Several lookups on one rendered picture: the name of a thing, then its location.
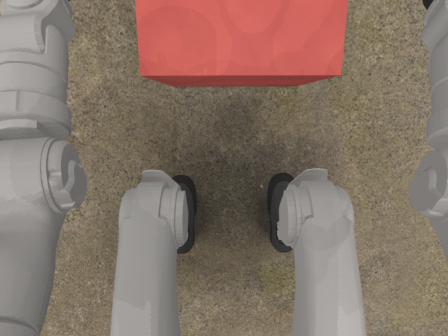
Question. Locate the robot right upper arm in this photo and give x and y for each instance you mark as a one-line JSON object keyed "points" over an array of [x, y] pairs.
{"points": [[428, 192]]}

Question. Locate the right robot forearm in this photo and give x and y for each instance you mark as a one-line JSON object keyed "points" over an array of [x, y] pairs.
{"points": [[435, 38]]}

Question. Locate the left robot forearm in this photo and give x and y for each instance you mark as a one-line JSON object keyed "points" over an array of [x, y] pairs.
{"points": [[34, 61]]}

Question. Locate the robot right foot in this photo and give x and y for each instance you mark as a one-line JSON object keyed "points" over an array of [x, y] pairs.
{"points": [[277, 185]]}

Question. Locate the robot left shin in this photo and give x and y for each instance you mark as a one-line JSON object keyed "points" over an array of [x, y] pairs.
{"points": [[147, 176]]}

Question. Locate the carton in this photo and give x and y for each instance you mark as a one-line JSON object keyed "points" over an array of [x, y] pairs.
{"points": [[240, 42]]}

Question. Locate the robot left upper arm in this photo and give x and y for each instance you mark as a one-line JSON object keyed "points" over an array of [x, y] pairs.
{"points": [[41, 179]]}

